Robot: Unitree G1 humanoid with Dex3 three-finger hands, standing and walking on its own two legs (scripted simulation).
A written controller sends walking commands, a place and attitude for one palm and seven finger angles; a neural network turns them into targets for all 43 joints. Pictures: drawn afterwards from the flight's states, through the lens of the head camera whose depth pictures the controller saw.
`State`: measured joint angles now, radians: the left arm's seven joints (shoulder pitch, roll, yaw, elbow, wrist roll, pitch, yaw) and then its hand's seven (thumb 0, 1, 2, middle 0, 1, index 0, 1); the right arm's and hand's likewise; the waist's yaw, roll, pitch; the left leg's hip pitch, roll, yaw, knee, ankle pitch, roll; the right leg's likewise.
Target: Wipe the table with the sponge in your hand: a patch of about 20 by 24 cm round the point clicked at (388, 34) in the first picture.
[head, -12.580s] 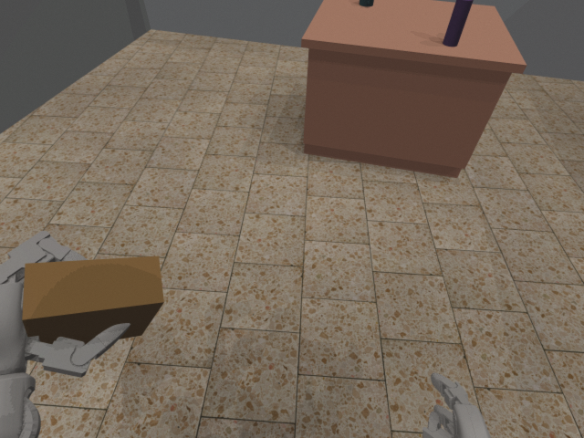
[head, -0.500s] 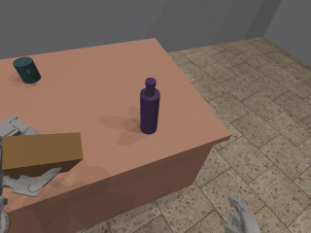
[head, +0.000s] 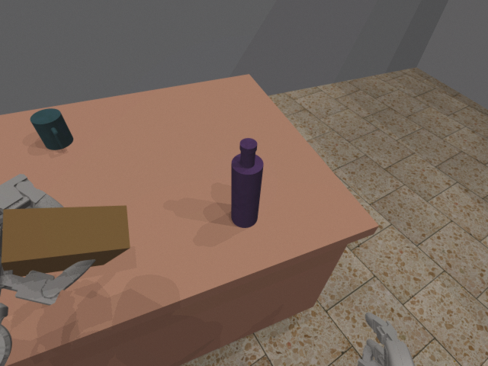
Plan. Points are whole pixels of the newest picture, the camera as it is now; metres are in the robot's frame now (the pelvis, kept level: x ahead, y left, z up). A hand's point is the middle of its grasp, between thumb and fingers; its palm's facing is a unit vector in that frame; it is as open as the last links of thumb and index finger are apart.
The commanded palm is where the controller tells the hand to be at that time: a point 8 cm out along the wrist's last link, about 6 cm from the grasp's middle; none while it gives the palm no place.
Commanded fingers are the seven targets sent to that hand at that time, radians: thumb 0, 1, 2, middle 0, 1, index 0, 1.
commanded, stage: come to a stop and stand still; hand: left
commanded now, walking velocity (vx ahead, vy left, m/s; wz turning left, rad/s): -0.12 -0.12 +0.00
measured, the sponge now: (80, 241) +0.23 +0.21 +0.16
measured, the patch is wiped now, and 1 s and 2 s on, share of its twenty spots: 0.00 0.00 0.00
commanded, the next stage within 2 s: look again from close up in 1.18 s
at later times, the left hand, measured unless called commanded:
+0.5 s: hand out of the picture +0.25 +0.30 +0.22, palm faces +0.48 -0.72 -0.50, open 9.0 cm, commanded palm +0.16 +0.28 +0.19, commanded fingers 0.00 0.10 1.30 -1.20 -1.60 -1.20 -1.60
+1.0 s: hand out of the picture +0.17 +0.30 +0.18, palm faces +0.40 -0.85 -0.34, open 9.0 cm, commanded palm +0.12 +0.33 +0.19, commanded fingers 0.00 0.10 1.30 -1.20 -1.60 -1.20 -1.60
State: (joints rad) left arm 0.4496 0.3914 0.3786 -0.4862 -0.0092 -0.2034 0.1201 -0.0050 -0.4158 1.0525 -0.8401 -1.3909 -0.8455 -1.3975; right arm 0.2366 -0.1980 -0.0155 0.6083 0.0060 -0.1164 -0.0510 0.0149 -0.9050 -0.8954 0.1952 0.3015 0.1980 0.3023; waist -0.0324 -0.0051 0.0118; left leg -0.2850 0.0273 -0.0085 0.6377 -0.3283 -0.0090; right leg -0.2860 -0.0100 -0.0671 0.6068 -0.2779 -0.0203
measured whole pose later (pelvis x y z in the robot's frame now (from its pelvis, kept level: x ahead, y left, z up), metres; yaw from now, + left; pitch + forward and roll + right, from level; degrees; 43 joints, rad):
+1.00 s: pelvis -0.05 +0.05 +0.01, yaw -1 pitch -4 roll -2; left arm 0.34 0.36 0.38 -0.42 0.00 -0.28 0.08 0.00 -0.41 1.06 -0.83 -1.41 -0.83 -1.42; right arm 0.26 -0.17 0.04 0.61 0.01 -0.19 -0.01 0.02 -0.90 -0.90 0.20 0.30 0.20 0.30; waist 0.04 -0.03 0.07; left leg -0.28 0.00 0.05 0.55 -0.22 0.05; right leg -0.26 -0.03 -0.01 0.46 -0.19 0.03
